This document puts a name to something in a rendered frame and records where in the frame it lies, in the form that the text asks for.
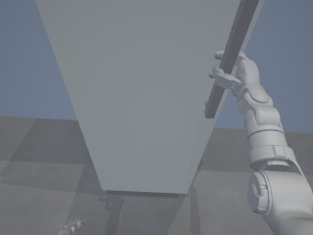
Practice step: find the handle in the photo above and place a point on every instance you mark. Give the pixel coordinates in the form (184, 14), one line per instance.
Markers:
(234, 44)

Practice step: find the fridge door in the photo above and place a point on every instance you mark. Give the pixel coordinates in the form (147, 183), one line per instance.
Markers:
(137, 75)

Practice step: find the right robot upper arm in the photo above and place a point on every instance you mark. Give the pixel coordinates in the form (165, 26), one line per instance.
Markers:
(283, 199)

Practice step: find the robot right hand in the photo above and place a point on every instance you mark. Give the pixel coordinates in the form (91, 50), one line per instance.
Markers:
(246, 73)

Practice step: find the robot left hand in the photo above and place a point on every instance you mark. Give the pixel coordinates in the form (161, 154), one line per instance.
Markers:
(72, 226)

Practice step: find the robot right forearm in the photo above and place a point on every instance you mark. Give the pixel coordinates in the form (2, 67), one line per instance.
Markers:
(264, 132)

